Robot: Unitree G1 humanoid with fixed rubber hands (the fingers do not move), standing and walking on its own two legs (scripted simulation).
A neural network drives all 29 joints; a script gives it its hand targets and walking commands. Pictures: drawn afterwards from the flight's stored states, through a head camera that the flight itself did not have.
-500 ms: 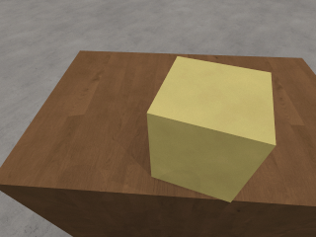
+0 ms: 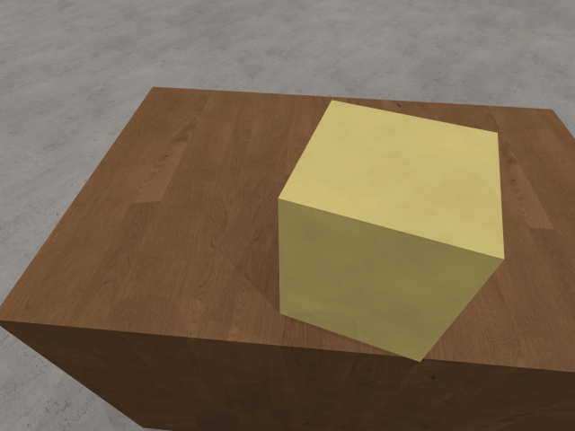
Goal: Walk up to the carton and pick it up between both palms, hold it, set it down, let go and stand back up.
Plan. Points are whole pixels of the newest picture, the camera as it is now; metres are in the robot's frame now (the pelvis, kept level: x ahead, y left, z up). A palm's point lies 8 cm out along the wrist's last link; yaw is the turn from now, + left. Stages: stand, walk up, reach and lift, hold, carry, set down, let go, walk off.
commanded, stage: stand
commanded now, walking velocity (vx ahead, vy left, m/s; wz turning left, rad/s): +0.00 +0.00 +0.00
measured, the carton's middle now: (376, 233) +0.37 -0.10 +0.10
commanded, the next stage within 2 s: none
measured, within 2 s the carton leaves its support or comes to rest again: neither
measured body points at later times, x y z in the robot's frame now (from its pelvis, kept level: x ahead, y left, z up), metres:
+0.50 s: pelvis -0.01 +0.01 +0.00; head +0.01 +0.02 +0.45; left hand +0.06 +0.30 -0.14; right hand +0.08 -0.28 -0.13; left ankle -0.01 +0.10 -0.75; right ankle -0.04 -0.14 -0.75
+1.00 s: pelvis -0.01 +0.01 +0.00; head +0.01 +0.01 +0.45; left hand +0.04 +0.29 -0.15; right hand +0.07 -0.28 -0.13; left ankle -0.01 +0.10 -0.75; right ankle -0.04 -0.14 -0.75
